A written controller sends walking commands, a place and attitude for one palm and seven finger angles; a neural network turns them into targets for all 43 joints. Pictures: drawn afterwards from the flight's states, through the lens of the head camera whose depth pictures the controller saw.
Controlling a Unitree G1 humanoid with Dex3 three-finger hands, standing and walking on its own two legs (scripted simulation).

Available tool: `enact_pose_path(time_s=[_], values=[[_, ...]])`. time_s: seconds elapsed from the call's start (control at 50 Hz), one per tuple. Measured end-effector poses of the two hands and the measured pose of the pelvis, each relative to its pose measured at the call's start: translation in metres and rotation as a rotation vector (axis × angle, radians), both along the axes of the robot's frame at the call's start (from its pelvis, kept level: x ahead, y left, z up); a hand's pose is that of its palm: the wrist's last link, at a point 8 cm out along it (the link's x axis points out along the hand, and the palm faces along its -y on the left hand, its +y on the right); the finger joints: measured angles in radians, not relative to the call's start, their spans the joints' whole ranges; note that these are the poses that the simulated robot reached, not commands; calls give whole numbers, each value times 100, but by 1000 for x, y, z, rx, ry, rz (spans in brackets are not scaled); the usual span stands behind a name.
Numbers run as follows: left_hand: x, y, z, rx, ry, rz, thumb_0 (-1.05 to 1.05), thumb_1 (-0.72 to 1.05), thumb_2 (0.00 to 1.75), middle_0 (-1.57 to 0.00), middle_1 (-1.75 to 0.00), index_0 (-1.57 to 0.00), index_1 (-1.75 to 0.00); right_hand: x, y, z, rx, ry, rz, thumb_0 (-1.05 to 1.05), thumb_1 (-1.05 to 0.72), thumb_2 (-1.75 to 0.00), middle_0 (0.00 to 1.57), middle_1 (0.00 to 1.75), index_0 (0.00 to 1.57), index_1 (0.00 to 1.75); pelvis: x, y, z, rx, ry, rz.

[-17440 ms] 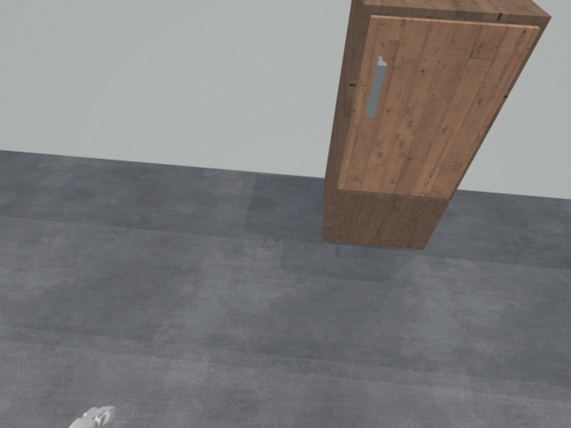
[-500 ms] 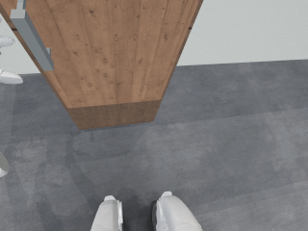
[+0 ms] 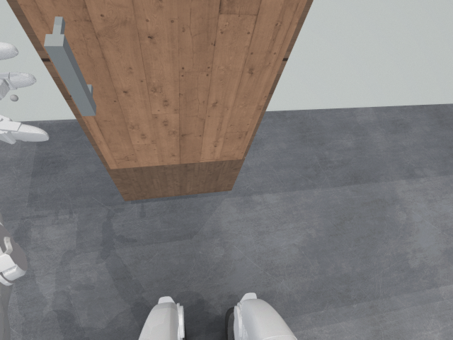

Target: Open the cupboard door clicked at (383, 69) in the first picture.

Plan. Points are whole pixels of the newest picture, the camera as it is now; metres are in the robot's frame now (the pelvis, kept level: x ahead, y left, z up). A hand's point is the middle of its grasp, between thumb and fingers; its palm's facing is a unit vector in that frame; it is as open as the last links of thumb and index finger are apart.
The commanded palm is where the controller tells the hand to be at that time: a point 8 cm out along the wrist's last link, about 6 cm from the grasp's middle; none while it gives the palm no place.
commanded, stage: move the hooked fingers beside the handle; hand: left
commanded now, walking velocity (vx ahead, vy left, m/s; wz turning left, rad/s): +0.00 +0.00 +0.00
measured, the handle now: (75, 71) +0.54 +0.23 +0.07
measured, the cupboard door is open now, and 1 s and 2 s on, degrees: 0 0 0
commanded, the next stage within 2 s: slide the fingers in behind the handle in 0.06 s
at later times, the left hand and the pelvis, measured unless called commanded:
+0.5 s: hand (41, 92) +0.50 +0.27 +0.07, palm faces +0.08 -1.00 +0.00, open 13.9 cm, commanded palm +0.48 +0.31 +0.07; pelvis +0.00 -0.01 +0.00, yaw +0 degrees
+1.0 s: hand (63, 93) +0.49 +0.24 +0.08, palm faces +0.07 -1.00 +0.01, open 14.0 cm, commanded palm +0.47 +0.28 +0.07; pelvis +0.01 -0.01 +0.00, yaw +1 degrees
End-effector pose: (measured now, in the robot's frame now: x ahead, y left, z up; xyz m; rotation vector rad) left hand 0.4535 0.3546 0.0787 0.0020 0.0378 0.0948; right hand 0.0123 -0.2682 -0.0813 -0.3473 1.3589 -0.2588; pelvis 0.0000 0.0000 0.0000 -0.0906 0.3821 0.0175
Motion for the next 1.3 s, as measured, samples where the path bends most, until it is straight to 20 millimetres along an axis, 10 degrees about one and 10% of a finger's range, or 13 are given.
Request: enact_pose_path(time_s=[1.3], values=[[16,-85,-3,7,2,-21,-1,-50,30,-30,-120,-30,-121,4,-3,-15,69,-40,-15,0,-90,-90,20,30,21,30,0,-14,1,28,-17,0]])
